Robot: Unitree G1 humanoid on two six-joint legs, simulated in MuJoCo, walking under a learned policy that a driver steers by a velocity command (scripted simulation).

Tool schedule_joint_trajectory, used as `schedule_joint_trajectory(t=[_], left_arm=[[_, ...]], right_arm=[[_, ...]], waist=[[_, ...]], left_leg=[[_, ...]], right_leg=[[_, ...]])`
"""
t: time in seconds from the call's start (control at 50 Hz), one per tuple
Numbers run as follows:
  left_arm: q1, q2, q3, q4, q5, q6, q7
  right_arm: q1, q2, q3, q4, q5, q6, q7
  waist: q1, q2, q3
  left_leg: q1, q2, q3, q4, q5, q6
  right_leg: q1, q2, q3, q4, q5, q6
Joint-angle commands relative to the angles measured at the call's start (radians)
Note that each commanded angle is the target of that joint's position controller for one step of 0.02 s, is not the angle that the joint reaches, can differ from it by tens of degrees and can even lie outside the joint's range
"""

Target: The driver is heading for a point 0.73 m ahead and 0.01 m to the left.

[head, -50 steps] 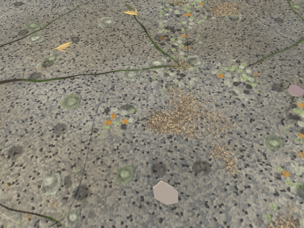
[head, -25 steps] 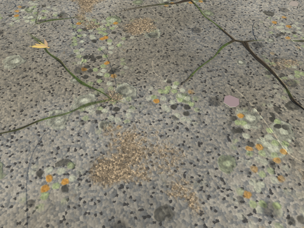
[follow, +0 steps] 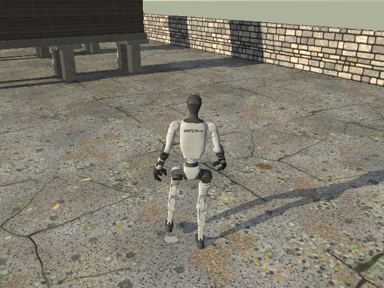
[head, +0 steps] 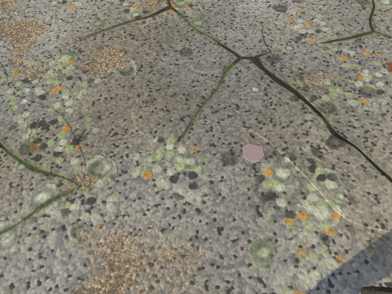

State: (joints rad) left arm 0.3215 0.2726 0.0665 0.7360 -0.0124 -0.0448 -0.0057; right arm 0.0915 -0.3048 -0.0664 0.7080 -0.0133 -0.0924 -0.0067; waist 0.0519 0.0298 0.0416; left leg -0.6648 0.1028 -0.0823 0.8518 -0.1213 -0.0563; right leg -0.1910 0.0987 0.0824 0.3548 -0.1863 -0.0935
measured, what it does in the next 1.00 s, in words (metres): walks ahead: left foot, then right foot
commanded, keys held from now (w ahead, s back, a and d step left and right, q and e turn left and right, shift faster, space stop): w+e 0.04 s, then w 0.32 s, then no key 0.38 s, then w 0.26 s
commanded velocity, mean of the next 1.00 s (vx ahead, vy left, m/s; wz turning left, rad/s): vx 0.34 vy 0.00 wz -0.16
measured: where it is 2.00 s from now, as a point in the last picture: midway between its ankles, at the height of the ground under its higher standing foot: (228, 231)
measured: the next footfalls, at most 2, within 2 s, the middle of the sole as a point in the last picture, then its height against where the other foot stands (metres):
left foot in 0.20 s outside the picture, level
right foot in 0.66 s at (256, 285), level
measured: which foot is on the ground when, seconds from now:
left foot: up 0.00-0.18, down 0.20-0.68, up 0.70-1.00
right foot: down 0.00-0.22, up 0.24-0.64, down 0.66-1.00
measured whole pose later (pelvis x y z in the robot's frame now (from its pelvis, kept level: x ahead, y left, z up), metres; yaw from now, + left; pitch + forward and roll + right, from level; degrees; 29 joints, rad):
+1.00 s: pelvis +0.42 +0.02 -0.01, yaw -7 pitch +2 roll -1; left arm 0.22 0.28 0.07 0.81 -0.02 -0.02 0.01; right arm 0.22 -0.29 -0.04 0.89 0.00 -0.03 -0.01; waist 0.01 -0.01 -0.03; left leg -0.33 0.04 0.03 0.60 -0.30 0.02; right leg -0.30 0.02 0.00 0.40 -0.14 -0.03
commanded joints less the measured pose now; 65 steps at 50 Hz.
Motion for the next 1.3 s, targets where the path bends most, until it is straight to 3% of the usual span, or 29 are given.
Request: schedule_joint_trajectory(t=[0.02,0.12,0.16,0.2,0.22,0.24,0.26,0.28,0.32,0.38,0.44,0.48,0.58,0.64,0.66,0.68,0.7,0.72,0.74,0.78,0.82,1.0,1.02,1.04,1.06,1.08,1.14,1.18,1.3], left_arm=[[-0.025,0.18,0.049,-0.068,-0.008,-0.013,0.018],[0.052,0.161,0.044,-0.027,-0.01,-0.006,0.022],[0.052,0.166,0.046,-0.02,-0.004,-0.001,0.023],[0.037,0.138,0.036,-0.024,-0.001,0.003,0.019],[0.036,0.099,0.018,-0.042,0.011,0.002,0.017],[0.187,0.032,-0.002,-0.048,-0.012,-0.011,0.017],[0.169,0.094,0.002,-0.039,-0.023,-0.019,0.018],[0.045,0.164,0.021,-0.054,-0.027,-0.02,0.017],[-0.074,0.147,0.018,-0.088,0.0,-0.024,0.016],[-0.045,0.097,0.014,-0.077,0.002,-0.021,0.009],[-0.083,0.052,-0.002,-0.091,0.019,-0.017,0.014],[-0.121,0.032,-0.011,-0.092,0.018,-0.019,0.01],[-0.231,0.056,-0.004,-0.112,0.014,-0.021,-0.007],[-0.166,0.087,0.013,-0.089,0.028,-0.028,-0.011],[-0.122,0.133,0.026,-0.078,0.036,-0.03,-0.003],[-0.071,0.196,0.034,-0.083,0.053,-0.026,0.007],[-0.05,0.13,0.015,-0.073,0.053,-0.011,0.011],[-0.04,0.065,-0.005,-0.061,0.033,0.001,0.004],[-0.08,0.063,-0.008,-0.052,0.021,0.006,-0.002],[-0.129,0.143,0.017,-0.045,0.008,0.018,-0.003],[-0.182,0.179,0.032,-0.045,0.014,0.024,0.007],[-0.204,0.131,0.031,-0.003,-0.013,0.017,0.017],[-0.227,0.09,0.019,-0.01,-0.008,0.017,0.016],[-0.251,0.004,-0.004,-0.029,0.003,0.012,0.01],[-0.262,0.032,0.006,-0.064,-0.011,-0.007,0.008],[-0.263,0.106,0.023,-0.06,-0.022,-0.023,0.009],[-0.221,0.117,0.034,-0.02,0.003,-0.033,0.006],[-0.244,0.08,0.028,-0.015,0.007,-0.032,0.002],[-0.365,0.002,-0.003,-0.041,0.003,-0.033,-0.019]], right_arm=[[-0.08,-0.04,-0.003,-0.072,0.006,-0.012,0.009],[-0.139,-0.073,-0.008,-0.088,0.019,-0.033,0.039],[-0.108,-0.09,-0.015,-0.085,0.019,-0.039,0.042],[0.034,-0.125,-0.036,-0.047,0.009,-0.046,0.033],[0.178,-0.171,-0.048,-0.032,-0.005,-0.049,0.028],[0.298,-0.263,-0.075,0.01,-0.01,-0.038,0.031],[0.33,-0.187,-0.059,0.03,0.021,-0.033,0.042],[0.274,-0.124,-0.039,0.021,0.028,-0.03,0.04],[0.172,-0.082,-0.018,0.011,0.01,-0.016,0.036],[0.143,-0.061,-0.006,0.019,0.004,-0.021,0.031],[0.144,-0.103,-0.014,0.045,0.008,-0.019,0.022],[0.15,-0.121,-0.018,0.06,0.014,-0.005,0.013],[0.211,-0.128,-0.013,0.108,0.025,0.024,0.004],[0.178,-0.126,-0.011,0.117,0.033,0.037,0.0],[0.208,-0.105,-0.004,0.122,0.022,0.033,0.0],[0.268,-0.06,0.015,0.11,-0.008,0.02,0.004],[0.361,0.001,0.041,0.136,-0.002,0.022,0.007],[0.317,-0.062,0.028,0.141,0.012,0.038,0.01],[0.265,-0.088,0.018,0.128,0.022,0.056,0.007],[0.203,-0.107,0.004,0.117,0.019,0.09,-0.008],[0.196,-0.1,0.0,0.115,0.021,0.1,-0.016],[0.261,-0.051,0.002,0.187,0.01,0.047,-0.001],[0.321,-0.063,-0.001,0.206,0.01,0.046,-0.003],[0.405,-0.116,-0.009,0.219,0.008,0.043,-0.01],[0.373,-0.233,-0.035,0.202,-0.002,0.04,-0.004],[0.302,-0.199,-0.028,0.174,-0.01,0.024,-0.007],[0.241,-0.126,-0.01,0.159,0.017,0.003,-0.003],[0.284,-0.091,0.001,0.177,0.013,-0.001,-0.005],[0.34,-0.104,0.003,0.218,0.007,0.025,-0.018]], waist=[[-0.001,-0.105,-0.036],[0.027,-0.123,-0.027],[0.006,-0.15,-0.023],[-0.07,-0.146,-0.092],[-0.134,-0.072,-0.229],[-0.098,0.225,-0.37],[-0.124,0.235,-0.341],[-0.145,0.115,-0.187],[-0.107,0.027,-0.05],[-0.057,0.078,-0.039],[-0.045,0.05,-0.051],[-0.059,0.057,-0.077],[-0.098,0.065,-0.089],[-0.041,0.047,-0.11],[-0.033,0.003,-0.147],[-0.053,-0.121,-0.259],[-0.054,-0.264,-0.377],[-0.028,-0.223,-0.368],[-0.034,-0.175,-0.288],[-0.038,-0.128,-0.177],[-0.063,-0.193,-0.117],[-0.131,-0.135,-0.105],[-0.158,-0.083,-0.081],[-0.175,0.117,-0.077],[-0.156,0.263,0.03],[-0.13,0.19,0.081],[-0.092,0.112,0.041],[-0.102,0.092,0.013],[-0.14,0.091,0.028]], left_leg=[[0.106,-0.057,0.031,-0.202,0.183,-0.015],[0.15,-0.073,0.015,-0.342,0.199,0.021],[0.182,-0.076,0.026,-0.36,0.107,0.053],[0.39,-0.09,0.059,-0.409,0.082,0.108],[0.633,0.042,-0.074,-0.375,0.091,0.173],[0.996,0.252,-0.504,-0.436,-0.092,0.347],[1.012,0.289,-0.715,-0.561,-0.367,0.359],[0.887,0.254,-0.59,-0.579,-0.425,0.31],[0.659,0.174,-0.38,-0.614,-0.238,0.28],[0.542,0.109,-0.227,-0.658,0.043,0.271],[0.51,0.102,-0.081,-0.633,0.523,0.285],[0.496,0.065,0.004,-0.619,0.603,0.258],[0.564,0.076,0.009,-0.564,0.511,0.228],[0.576,0.063,-0.007,-0.434,0.454,0.186],[0.54,0.012,0.015,-0.344,0.404,0.144],[0.386,-0.053,0.048,-0.17,0.125,0.091],[0.256,-0.105,0.048,0.033,-0.402,0.036],[0.219,-0.089,0.003,0.121,-0.595,0.011],[0.17,-0.067,-0.003,0.156,-0.587,0.0],[0.129,-0.05,0.04,0.145,-0.486,-0.006],[0.193,-0.052,0.072,0.109,-0.391,0.003],[0.55,-0.095,0.148,-0.331,-0.141,0.109],[0.602,-0.054,0.084,-0.407,-0.219,0.134],[0.678,0.146,-0.201,-0.573,-0.438,0.193],[0.627,0.297,-0.527,-0.74,-0.712,0.301],[0.584,0.301,-0.549,-0.756,-0.714,0.311],[0.653,0.199,-0.313,-0.735,-0.414,0.23],[0.651,0.154,-0.192,-0.741,-0.216,0.217],[0.568,0.072,0.04,-0.674,0.25,0.194]], right_leg=[[-0.065,-0.193,0.162,-0.125,0.136,-0.137],[0.047,-0.257,0.242,-0.046,0.075,-0.117],[0.096,-0.282,0.274,0.001,0.135,-0.102],[0.095,-0.221,0.241,0.158,0.321,-0.064],[-0.006,-0.164,0.18,0.408,0.239,-0.029],[-0.366,-0.008,0.063,0.773,-0.157,0.057],[-0.538,-0.023,0.106,0.899,-0.39,0.065],[-0.597,-0.073,0.112,0.943,-0.312,0.059],[-0.566,-0.147,0.044,0.855,-0.184,0.06],[-0.454,-0.189,0.008,0.73,-0.121,0.076],[-0.41,-0.182,-0.033,0.561,-0.067,0.117],[-0.336,-0.164,-0.059,0.42,0.066,0.121],[-0.249,-0.119,-0.055,0.213,0.221,0.098],[-0.112,-0.097,-0.065,0.077,0.266,0.05],[0.013,-0.143,-0.029,0.049,0.506,0.019],[0.261,-0.309,0.12,0.152,0.909,-0.068],[0.397,-0.471,0.29,0.154,0.999,-0.225],[0.346,-0.46,0.331,0.116,0.845,-0.236],[0.272,-0.425,0.306,0.078,0.648,-0.202],[0.104,-0.382,0.295,-0.054,0.079,-0.156],[-0.062,-0.339,0.277,-0.171,-0.291,-0.128],[-0.261,-0.262,0.113,-0.122,-0.381,-0.059],[-0.332,-0.217,0.071,-0.014,-0.397,-0.021],[-0.474,-0.115,-0.046,0.313,-0.361,0.05],[-0.676,-0.055,-0.086,0.492,-0.325,0.058],[-0.711,-0.121,-0.007,0.589,-0.25,0.044],[-0.708,-0.17,-0.008,0.572,-0.042,0.057],[-0.647,-0.168,-0.04,0.543,0.07,0.079],[-0.405,-0.121,-0.121,0.254,0.23,0.114]])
